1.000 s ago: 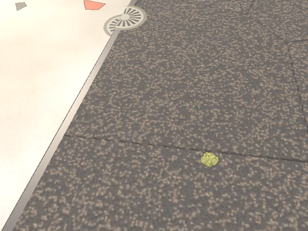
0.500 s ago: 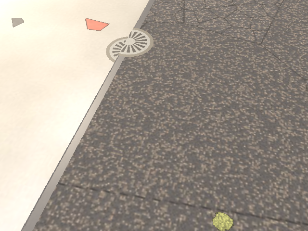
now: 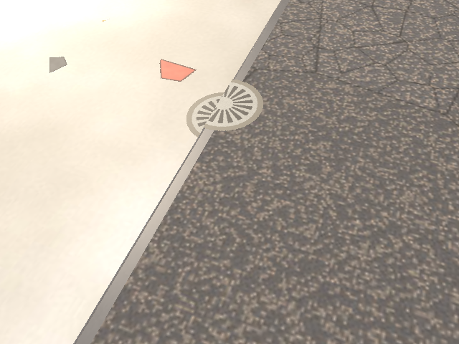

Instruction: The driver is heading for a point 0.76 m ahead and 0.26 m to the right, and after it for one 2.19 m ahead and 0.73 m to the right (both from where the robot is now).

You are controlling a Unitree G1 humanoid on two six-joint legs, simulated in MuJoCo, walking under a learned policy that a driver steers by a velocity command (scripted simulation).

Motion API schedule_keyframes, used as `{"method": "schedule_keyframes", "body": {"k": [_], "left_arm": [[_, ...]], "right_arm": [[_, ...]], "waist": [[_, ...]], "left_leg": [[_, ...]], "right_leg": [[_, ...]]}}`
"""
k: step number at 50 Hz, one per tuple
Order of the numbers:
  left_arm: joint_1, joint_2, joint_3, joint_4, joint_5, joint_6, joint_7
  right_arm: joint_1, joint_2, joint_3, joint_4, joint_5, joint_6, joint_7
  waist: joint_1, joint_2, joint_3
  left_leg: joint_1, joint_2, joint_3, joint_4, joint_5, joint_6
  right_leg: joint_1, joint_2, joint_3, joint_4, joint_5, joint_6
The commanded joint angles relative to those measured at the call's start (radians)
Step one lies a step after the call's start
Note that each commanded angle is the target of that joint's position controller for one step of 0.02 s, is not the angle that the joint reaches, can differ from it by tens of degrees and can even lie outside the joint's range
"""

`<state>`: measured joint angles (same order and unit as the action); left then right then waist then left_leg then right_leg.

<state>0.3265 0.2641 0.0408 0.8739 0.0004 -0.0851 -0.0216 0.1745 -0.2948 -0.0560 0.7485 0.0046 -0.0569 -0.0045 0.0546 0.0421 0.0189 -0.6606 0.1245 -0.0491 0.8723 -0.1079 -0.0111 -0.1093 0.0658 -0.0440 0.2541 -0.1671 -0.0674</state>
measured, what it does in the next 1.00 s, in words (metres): walks ahead, turning right: left foot, then right foot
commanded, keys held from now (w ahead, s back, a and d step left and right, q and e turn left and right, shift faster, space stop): w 0.16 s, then w+e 0.84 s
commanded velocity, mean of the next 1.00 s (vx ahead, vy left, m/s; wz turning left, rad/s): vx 0.50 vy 0.00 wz -0.36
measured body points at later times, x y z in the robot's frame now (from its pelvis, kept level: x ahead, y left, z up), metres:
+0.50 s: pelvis +0.28 +0.07 +0.00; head +0.30 +0.07 +0.45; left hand +0.43 +0.33 -0.12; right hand +0.31 -0.21 -0.12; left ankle +0.28 +0.16 -0.75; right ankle +0.35 -0.12 -0.67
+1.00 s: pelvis +0.55 -0.05 +0.00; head +0.58 -0.07 +0.44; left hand +0.73 +0.18 -0.11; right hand +0.60 -0.37 -0.10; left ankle +0.68 +0.10 -0.68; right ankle +0.53 -0.11 -0.75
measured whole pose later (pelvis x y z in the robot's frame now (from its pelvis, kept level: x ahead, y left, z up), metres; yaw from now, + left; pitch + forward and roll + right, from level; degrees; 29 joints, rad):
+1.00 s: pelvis +0.55 -0.05 +0.00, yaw -25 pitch +1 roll +0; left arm 0.31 0.27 0.08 0.76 -0.01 -0.05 -0.01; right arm 0.09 -0.30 -0.06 0.78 -0.01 -0.10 0.00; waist 0.04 0.02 0.05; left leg -0.59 0.10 -0.07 0.99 -0.27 -0.04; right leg -0.21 0.11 0.05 0.36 -0.17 -0.11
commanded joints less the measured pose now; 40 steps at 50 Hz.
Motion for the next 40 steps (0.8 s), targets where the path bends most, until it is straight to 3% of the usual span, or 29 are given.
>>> {"method": "schedule_keyframes", "body": {"k": [1,4,7,9,10,11,12,13,14,15,16,17,18,20,23,28,33,36,37,38,39,40], "left_arm": [[-0.037,0.172,0.038,-0.055,-0.009,-0.012,0.014],[0.028,0.186,0.042,-0.022,-0.017,-0.001,0.017],[0.057,0.193,0.047,0.003,-0.022,0.019,0.022],[0.054,0.202,0.053,0.011,-0.025,0.030,0.026],[0.037,0.210,0.055,0.009,-0.026,0.035,0.029],[0.018,0.201,0.050,0.005,-0.025,0.040,0.030],[0.016,0.155,0.031,-0.015,-0.009,0.039,0.030],[0.141,0.034,-0.006,-0.036,-0.004,0.021,0.024],[0.124,0.089,0.005,-0.014,-0.021,0.003,0.019],[0.034,0.173,0.032,-0.039,-0.050,-0.004,0.016],[-0.025,0.171,0.033,-0.054,-0.051,-0.005,0.019],[-0.049,0.160,0.038,-0.056,-0.040,0.001,0.023],[-0.027,0.145,0.044,-0.047,-0.034,0.016,0.027],[0.008,0.096,0.041,-0.035,-0.035,0.043,0.027],[-0.040,0.080,0.044,-0.063,-0.030,0.062,0.030],[-0.181,0.050,0.032,-0.113,-0.021,0.049,0.001],[-0.315,0.047,0.024,-0.191,-0.021,0.050,-0.030],[-0.266,0.088,0.045,-0.211,-0.022,0.056,-0.040],[-0.181,0.118,0.063,-0.197,-0.025,0.059,-0.038],[-0.032,0.166,0.092,-0.162,-0.028,0.061,-0.029],[0.122,0.253,0.127,-0.125,-0.028,0.072,-0.007],[0.085,0.345,0.137,-0.132,-0.037,0.062,-0.002]], "right_arm": [[-0.067,-0.030,-0.002,-0.065,0.000,-0.018,0.008],[-0.161,-0.026,0.003,-0.090,0.009,-0.027,0.022],[-0.210,-0.040,0.001,-0.114,0.013,-0.034,0.039],[-0.188,-0.062,-0.007,-0.113,0.010,-0.037,0.046],[-0.130,-0.083,-0.018,-0.100,0.007,-0.040,0.044],[0.004,-0.119,-0.039,-0.060,0.004,-0.043,0.038],[0.181,-0.180,-0.062,-0.020,-0.008,-0.042,0.027],[0.274,-0.283,-0.087,0.000,-0.018,-0.034,0.020],[0.292,-0.194,-0.064,0.000,-0.008,-0.030,0.020],[0.218,-0.144,-0.046,-0.002,-0.004,-0.031,0.017],[0.145,-0.116,-0.037,-0.009,-0.003,-0.032,0.014],[0.084,-0.080,-0.027,-0.006,-0.005,-0.036,0.016],[0.044,-0.055,-0.020,-0.004,-0.012,-0.045,0.018],[0.014,-0.047,-0.023,0.010,-0.018,-0.059,0.020],[0.018,-0.073,-0.033,0.037,-0.025,-0.068,0.012],[0.049,-0.111,-0.043,0.067,-0.018,-0.055,-0.009],[0.127,-0.146,-0.058,0.109,0.005,-0.019,-0.015],[0.102,-0.183,-0.069,0.103,0.018,0.005,-0.022],[0.088,-0.193,-0.072,0.098,0.021,0.014,-0.024],[0.066,-0.192,-0.069,0.092,0.026,0.019,-0.025],[0.079,-0.158,-0.054,0.077,0.006,0.012,-0.027],[0.173,-0.005,-0.007,0.027,-0.029,-0.017,-0.009]], "waist": [[-0.008,-0.099,0.022],[0.029,-0.094,0.044],[0.027,-0.100,0.057],[-0.001,-0.111,0.040],[-0.041,-0.122,0.007],[-0.115,-0.109,-0.074],[-0.186,-0.061,-0.222],[-0.151,0.181,-0.377],[-0.179,0.198,-0.428],[-0.173,0.126,-0.250],[-0.146,0.082,-0.154],[-0.118,0.058,-0.081],[-0.083,0.078,-0.047],[-0.051,0.072,-0.026],[-0.043,0.032,0.013],[-0.087,0.000,0.050],[-0.128,-0.015,0.091],[-0.070,0.031,0.023],[-0.017,0.044,-0.028],[0.069,0.028,-0.105],[0.128,-0.075,-0.194],[-0.006,-0.322,-0.266]], "left_leg": [[0.034,-0.010,0.022,-0.177,0.172,-0.009],[0.050,-0.036,0.038,-0.285,0.221,-0.004],[0.022,-0.047,0.025,-0.347,0.153,0.026],[0.079,-0.063,0.028,-0.373,0.075,0.052],[0.172,-0.088,0.046,-0.389,0.043,0.067],[0.366,-0.112,0.069,-0.417,0.058,0.092],[0.673,-0.011,-0.023,-0.363,0.087,0.140],[1.072,0.255,-0.451,-0.407,-0.063,0.285],[1.067,0.295,-0.656,-0.535,-0.218,0.308],[0.931,0.263,-0.508,-0.565,-0.274,0.253],[0.791,0.225,-0.380,-0.595,-0.240,0.221],[0.670,0.187,-0.283,-0.637,-0.175,0.203],[0.585,0.153,-0.194,-0.674,-0.111,0.185],[0.499,0.133,-0.091,-0.724,-0.013,0.187],[0.496,0.130,0.025,-0.753,0.103,0.196],[0.551,0.108,0.175,-0.769,0.167,0.172],[0.737,0.166,0.228,-0.705,0.281,0.160],[0.798,0.171,0.267,-0.534,0.712,0.129],[0.789,0.161,0.278,-0.402,0.836,0.116],[0.711,0.125,0.300,-0.200,0.820,0.086],[0.475,0.079,0.301,0.103,0.515,0.039],[0.016,-0.142,0.196,0.441,-0.443,-0.023]], "right_leg": [[-0.039,-0.234,0.119,-0.140,0.209,-0.136],[0.019,-0.257,0.114,-0.127,0.186,-0.133],[0.131,-0.309,0.131,-0.075,0.233,-0.120],[0.172,-0.329,0.149,-0.014,0.329,-0.103],[0.172,-0.318,0.149,0.054,0.457,-0.092],[0.133,-0.272,0.122,0.203,0.562,-0.069],[-0.030,-0.216,0.090,0.451,0.421,-0.035],[-0.441,-0.048,0.028,0.843,-0.072,0.041],[-0.561,-0.036,0.166,0.989,-0.414,0.041],[-0.640,-0.091,0.178,1.043,-0.356,0.030],[-0.634,-0.142,0.150,1.016,-0.264,0.027],[-0.605,-0.170,0.142,0.964,-0.196,0.033],[-0.545,-0.198,0.151,0.922,-0.142,0.038],[-0.482,-0.208,0.146,0.902,-0.092,0.051],[-0.550,-0.210,0.162,0.821,0.019,0.067],[-0.544,-0.191,0.087,0.530,0.236,0.063],[-0.601,-0.170,0.023,0.394,0.162,0.020],[-0.467,-0.090,-0.056,0.385,0.014,-0.033],[-0.354,-0.050,-0.080,0.385,-0.028,-0.058],[-0.137,-0.008,-0.081,0.318,0.021,-0.095],[0.164,-0.094,0.100,0.278,0.020,-0.150],[0.476,-0.342,0.671,0.181,-0.139,-0.343]]}}
Next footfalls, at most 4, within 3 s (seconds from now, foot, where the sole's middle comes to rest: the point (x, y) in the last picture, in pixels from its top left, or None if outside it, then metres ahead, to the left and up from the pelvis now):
0.24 left None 0.32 0.16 -0.79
0.78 right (300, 319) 0.57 -0.12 -0.79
1.24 left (277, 219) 0.92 -0.06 -0.79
1.76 right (393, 220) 0.93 -0.46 -0.79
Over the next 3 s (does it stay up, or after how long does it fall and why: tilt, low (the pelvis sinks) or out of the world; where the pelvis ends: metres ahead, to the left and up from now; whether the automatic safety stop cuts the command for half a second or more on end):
stays up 1.47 -0.66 -0.01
